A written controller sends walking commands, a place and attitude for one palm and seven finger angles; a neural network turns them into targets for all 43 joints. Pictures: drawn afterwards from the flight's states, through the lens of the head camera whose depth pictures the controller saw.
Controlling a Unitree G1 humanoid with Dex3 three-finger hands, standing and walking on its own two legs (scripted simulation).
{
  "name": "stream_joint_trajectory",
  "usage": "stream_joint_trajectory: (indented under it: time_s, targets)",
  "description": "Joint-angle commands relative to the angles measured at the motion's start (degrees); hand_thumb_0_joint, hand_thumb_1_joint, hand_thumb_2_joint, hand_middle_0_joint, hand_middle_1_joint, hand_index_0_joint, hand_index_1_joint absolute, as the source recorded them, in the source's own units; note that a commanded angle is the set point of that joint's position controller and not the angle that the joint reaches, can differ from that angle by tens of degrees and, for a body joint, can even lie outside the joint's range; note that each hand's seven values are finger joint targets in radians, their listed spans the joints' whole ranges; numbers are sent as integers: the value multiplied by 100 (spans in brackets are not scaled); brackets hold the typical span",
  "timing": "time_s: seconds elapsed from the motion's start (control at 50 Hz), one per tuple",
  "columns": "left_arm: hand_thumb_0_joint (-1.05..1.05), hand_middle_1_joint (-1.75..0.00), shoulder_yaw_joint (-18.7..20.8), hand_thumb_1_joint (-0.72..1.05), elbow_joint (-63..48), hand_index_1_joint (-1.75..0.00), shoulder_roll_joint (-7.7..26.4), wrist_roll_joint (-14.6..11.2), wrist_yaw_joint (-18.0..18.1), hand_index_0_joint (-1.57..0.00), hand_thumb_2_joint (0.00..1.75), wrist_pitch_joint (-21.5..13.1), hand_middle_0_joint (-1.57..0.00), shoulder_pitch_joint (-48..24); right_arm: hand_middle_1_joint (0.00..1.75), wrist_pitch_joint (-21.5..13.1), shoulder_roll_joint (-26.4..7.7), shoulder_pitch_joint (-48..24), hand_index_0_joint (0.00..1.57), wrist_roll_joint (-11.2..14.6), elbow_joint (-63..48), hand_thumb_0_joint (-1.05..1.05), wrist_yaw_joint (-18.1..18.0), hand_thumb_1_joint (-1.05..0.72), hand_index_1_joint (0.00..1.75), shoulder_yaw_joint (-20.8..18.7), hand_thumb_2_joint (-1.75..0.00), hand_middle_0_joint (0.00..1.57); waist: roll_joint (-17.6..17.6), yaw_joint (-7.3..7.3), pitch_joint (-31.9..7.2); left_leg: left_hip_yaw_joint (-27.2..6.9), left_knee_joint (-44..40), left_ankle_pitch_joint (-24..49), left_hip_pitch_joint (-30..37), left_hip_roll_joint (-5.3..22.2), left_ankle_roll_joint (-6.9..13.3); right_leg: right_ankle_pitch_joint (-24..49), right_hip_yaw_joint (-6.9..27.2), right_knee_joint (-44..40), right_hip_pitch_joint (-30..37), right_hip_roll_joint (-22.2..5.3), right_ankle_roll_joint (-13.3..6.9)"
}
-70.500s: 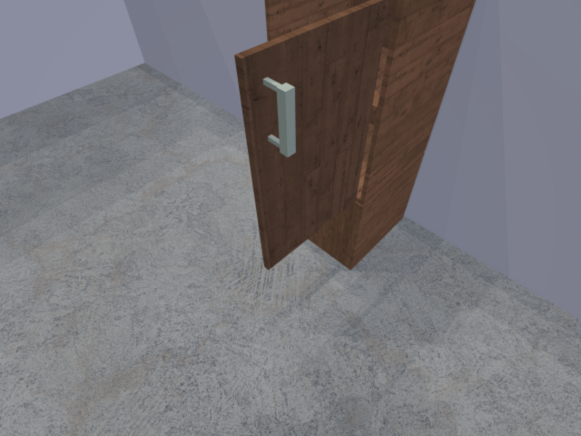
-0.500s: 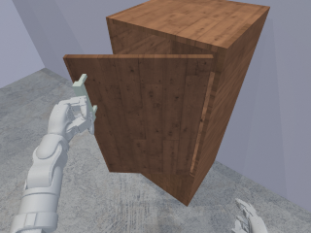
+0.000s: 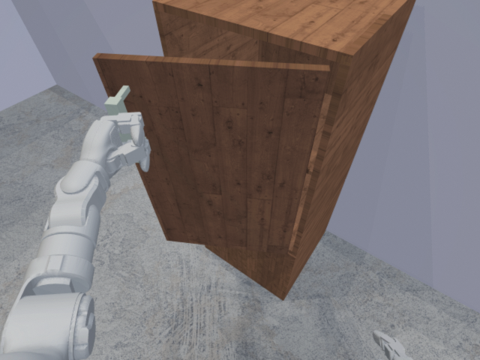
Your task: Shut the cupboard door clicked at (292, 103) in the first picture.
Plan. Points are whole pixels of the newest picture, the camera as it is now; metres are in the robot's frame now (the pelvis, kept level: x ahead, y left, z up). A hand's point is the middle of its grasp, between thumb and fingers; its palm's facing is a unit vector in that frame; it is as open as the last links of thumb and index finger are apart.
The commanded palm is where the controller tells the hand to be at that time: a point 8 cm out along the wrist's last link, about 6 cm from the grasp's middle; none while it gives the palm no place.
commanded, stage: push the door shut along its arc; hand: left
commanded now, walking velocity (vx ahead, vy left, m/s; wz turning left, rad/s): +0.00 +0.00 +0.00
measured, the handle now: (130, 125) +0.48 +0.22 +0.14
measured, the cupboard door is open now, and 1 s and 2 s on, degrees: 28 13 0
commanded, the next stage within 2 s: pull the fist back off the door in 1.34 s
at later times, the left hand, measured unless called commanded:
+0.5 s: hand (175, 124) +0.47 +0.13 +0.15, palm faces -0.27 -0.96 -0.02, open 3.1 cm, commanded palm +0.48 +0.19 +0.15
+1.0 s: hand (187, 109) +0.52 +0.11 +0.15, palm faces -0.37 -0.93 +0.00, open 3.1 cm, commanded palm +0.53 +0.16 +0.15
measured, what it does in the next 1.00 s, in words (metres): stands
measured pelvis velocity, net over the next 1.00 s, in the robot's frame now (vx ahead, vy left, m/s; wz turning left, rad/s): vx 0.01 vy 0.01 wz -0.03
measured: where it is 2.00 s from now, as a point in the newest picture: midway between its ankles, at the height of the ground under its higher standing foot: outside the picture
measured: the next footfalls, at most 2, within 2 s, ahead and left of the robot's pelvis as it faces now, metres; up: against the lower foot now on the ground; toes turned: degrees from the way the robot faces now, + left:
none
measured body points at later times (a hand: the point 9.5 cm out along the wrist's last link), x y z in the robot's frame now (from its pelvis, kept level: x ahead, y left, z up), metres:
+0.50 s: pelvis +0.00 +0.01 -0.01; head +0.05 +0.00 +0.44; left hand +0.48 +0.18 +0.16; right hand +0.05 -0.27 -0.12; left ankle +0.03 +0.11 -0.73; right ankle -0.02 -0.10 -0.73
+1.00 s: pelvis +0.01 +0.01 -0.02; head +0.09 +0.01 +0.43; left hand +0.53 +0.17 +0.16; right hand +0.00 -0.28 -0.13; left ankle +0.03 +0.11 -0.73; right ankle -0.02 -0.10 -0.73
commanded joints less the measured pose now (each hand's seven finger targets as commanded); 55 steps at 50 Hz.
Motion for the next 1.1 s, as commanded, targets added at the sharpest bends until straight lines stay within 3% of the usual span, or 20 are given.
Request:
stream_joint_trajectory:
  time_s: [0.0, 0.08, 0.16, 0.22, 0.26, 0.32, 0.38, 0.42, 0.48, 0.6, 0.64, 0.66, 0.76, 0.82, 0.88, 0.92, 0.94, 0.98, 1.0, 1.08]
  targets:
    - [0, -150, -53, 90, -880, -150, 876, -83, -153, -130, 90, -564, -130, -3486, 30, -332, -801, -208, 20, 8, -664, 0, -70, -90, 30, -337, -90, 20, -86, -392, -1514, -328, -290, 691, 1305, -33, 141, 1064, 260, -519, -669, 63, -26]
    - [0, -150, 10, 90, -506, -150, 935, -115, -294, -130, 90, -682, -130, -3585, 30, -351, -876, 19, 20, -33, -588, 0, -62, -90, 30, -378, -90, 20, -55, -396, -1961, -352, -180, 1078, 1477, -36, 134, 1398, 217, -373, -615, 82, -50]
    - [0, -150, 152, 90, 94, -150, 1155, -79, -379, -130, 90, -811, -130, -4096, 30, -338, -908, 150, 20, -41, -492, 0, -46, -90, 30, -376, -90, 20, -273, -487, -1684, -372, -154, 770, 1090, -25, 131, 1182, 238, -334, -845, 92, -29]
    - [0, -150, 237, 90, 230, -150, 1242, -37, -413, -130, 90, -968, -130, -4131, 30, -351, -925, 231, 20, -58, -512, 0, -14, -90, 30, -399, -90, 20, -89, -421, -1969, -380, -88, 957, 1197, -25, 120, 1322, 251, -238, -815, 89, -55]
    - [0, -150, 190, 90, 435, -150, 1192, -5, -438, -130, 90, -1004, -130, -4329, 30, -337, -922, 310, 20, -71, -475, 0, 1, -90, 30, -401, -90, 20, 51, -490, -1972, -387, -30, 1037, 1254, -10, 107, 1366, 244, -195, -996, 99, -50]
    - [0, -150, 322, 90, 807, -150, 1434, 49, -453, -130, 90, -1061, -130, -4534, 30, -307, -972, 452, 20, -81, -421, 0, 1, -90, 30, -419, -90, 20, -210, -555, -1866, -388, 0, 894, 968, 0, 123, 1289, 258, -178, -1040, 114, -28]
    - [0, -150, 172, 90, 972, -150, 1347, 64, -521, -130, 90, -1134, -130, -4858, 30, -296, -1006, 578, 20, -99, -381, 0, -11, -90, 30, -440, -90, 20, -168, -678, -1934, -379, 72, 900, 950, 9, 134, 1248, 238, -118, -1185, 118, -18]
    - [0, -150, 297, 90, 1053, -150, 1484, 106, -555, -130, 90, -1162, -130, -5001, 30, -314, -1014, 616, 20, -119, -374, 0, 13, -90, 30, -449, -90, 20, 11, -652, -2138, -429, 120, 976, 1043, 10, 104, 1301, 263, -62, -1242, 120, -31]
    - [0, -150, 342, 90, 1395, -150, 1606, 105, -611, -130, 90, -1161, -130, -5174, 30, -268, -1052, 787, 20, -142, -300, 0, -7, -90, 30, -454, -90, 20, -130, -755, -2174, -400, 209, 979, 859, 19, 128, 1313, 262, -20, -1293, 125, -16]
    - [0, -150, 643, 90, 1736, -150, 2076, 277, -641, -130, 90, -1196, -130, -5511, 30, -200, -1097, 1009, 20, -184, -272, 0, 24, -90, 30, -496, -90, 20, -44, -795, -2442, -399, 381, 1190, 643, 31, 121, 1591, 318, 109, -1336, 141, 11]
    - [0, -150, 524, 90, 1625, -150, 1916, 290, -706, -130, 90, -1241, -130, -5584, 30, -198, -1079, 1060, 20, -194, -296, 0, 45, -90, 30, -525, -90, 20, 104, -805, -2655, -395, 443, 1372, 801, 29, 117, 1737, 321, 139, -1363, 150, 15]
    - [0, -150, 603, 90, 1666, -150, 2019, 292, -733, -130, 90, -1242, -130, -5599, 30, -182, -1095, 1101, 20, -198, -270, 0, 42, -90, 30, -543, -90, 20, 90, -816, -2692, -384, 486, 1387, 816, 37, 125, 1773, 331, 126, -1371, 158, 20]
    - [0, -150, 508, 90, 1840, -150, 2037, 280, -922, -130, 90, -1194, -130, -5906, 30, -105, -1134, 1223, 20, -201, -181, 0, 2, -90, 30, -563, -90, 20, 19, -966, -2596, -355, 565, 1321, 645, 30, 151, 1815, 340, 110, -1481, 185, 39]
    - [0, -150, 527, 90, 1846, -150, 2051, 257, -1005, -130, 90, -1182, -130, -5910, 30, -91, -1154, 1249, 20, -215, -174, 0, -1, -90, 30, -573, -90, 20, 208, -922, -2760, -386, 621, 1503, 831, 30, 139, 1851, 309, 160, -1580, 211, 7]
    - [0, -150, 349, 90, 1874, -150, 1852, 197, -1061, -130, 90, -1149, -130, -6138, 30, -84, -1149, 1328, 20, -230, -99, 0, -18, -90, 30, -578, -90, 20, 107, -1043, -2686, -363, 681, 1564, 822, 29, 174, 1867, 266, 169, -1696, 235, 16]
    - [0, -150, 420, 90, 1957, -150, 1988, 237, -1075, -130, 90, -1119, -130, -6216, 30, -79, -1182, 1329, 20, -237, -58, 0, -17, -90, 30, -585, -90, 20, 162, -1048, -2618, -408, 677, 1438, 781, 46, 147, 1735, 266, 167, -1826, 236, 12]
    - [0, -150, 302, 90, 1939, -150, 1823, 215, -1091, -130, 90, -1098, -130, -6289, 30, -87, -1163, 1299, 20, -240, -69, 0, -6, -90, 30, -577, -90, 20, 267, -1062, -2629, -391, 696, 1439, 798, 29, 150, 1733, 270, 178, -1874, 236, 12]
    - [0, -150, 241, 90, 2057, -150, 1773, 194, -1097, -130, 90, -1086, -130, -6376, 30, -90, -1181, 1375, 20, -256, -5, 0, -16, -90, 30, -575, -90, 20, 131, -1126, -2602, -403, 745, 1491, 780, 30, 178, 1707, 219, 217, -1955, 255, 7]
    - [0, -150, 346, 90, 2123, -150, 1909, 222, -1093, -130, 90, -1066, -130, -6434, 30, -85, -1199, 1351, 20, -255, 11, 0, -14, -90, 30, -581, -90, 20, 130, -1130, -2570, -423, 757, 1377, 741, 44, 160, 1619, 240, 210, -2019, 255, 19]
    - [0, -150, 77, 90, 2068, -150, 1621, 203, -1121, -130, 90, -1085, -130, -6743, 30, -114, -1207, 1415, 20, -271, 92, 0, -20, -90, 30, -586, -90, 20, 246, -1228, -2677, -443, 849, 1478, 881, 60, 171, 1542, 169, 312, -2269, 264, 0]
